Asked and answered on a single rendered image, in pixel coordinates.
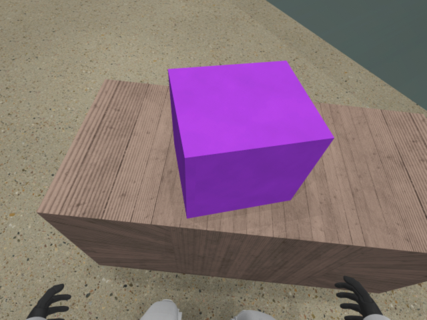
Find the pedestal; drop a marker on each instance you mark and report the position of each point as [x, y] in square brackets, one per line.
[361, 212]

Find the robot right hand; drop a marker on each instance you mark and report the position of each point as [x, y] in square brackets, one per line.
[366, 305]

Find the carton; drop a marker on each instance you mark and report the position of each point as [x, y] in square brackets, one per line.
[245, 135]

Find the robot left hand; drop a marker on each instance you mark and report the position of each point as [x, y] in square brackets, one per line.
[42, 308]

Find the left robot thigh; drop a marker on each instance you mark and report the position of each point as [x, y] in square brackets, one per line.
[162, 310]

